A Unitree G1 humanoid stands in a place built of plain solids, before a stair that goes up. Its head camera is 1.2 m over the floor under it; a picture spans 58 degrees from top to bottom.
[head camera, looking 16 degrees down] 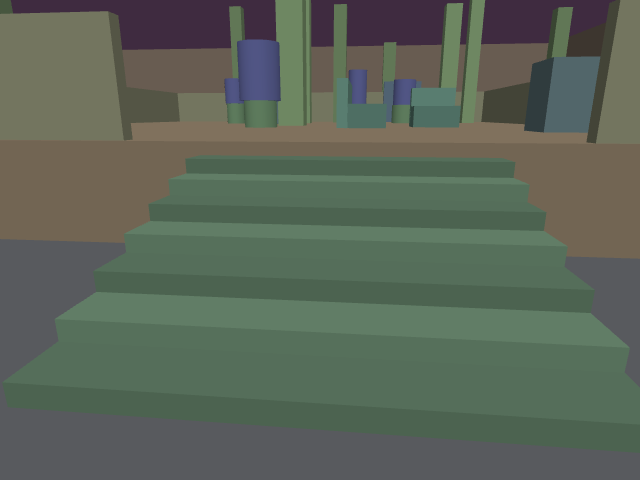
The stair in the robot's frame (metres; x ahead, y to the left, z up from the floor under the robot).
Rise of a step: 0.12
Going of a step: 0.35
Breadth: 2.65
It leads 6 degrees to the right of straight ahead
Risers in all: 8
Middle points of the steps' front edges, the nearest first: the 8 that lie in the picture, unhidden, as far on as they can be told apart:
1.45 0.02 0.12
1.79 -0.01 0.25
2.14 -0.05 0.37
2.48 -0.09 0.49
2.82 -0.12 0.61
3.17 -0.16 0.74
3.51 -0.19 0.86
3.86 -0.23 0.98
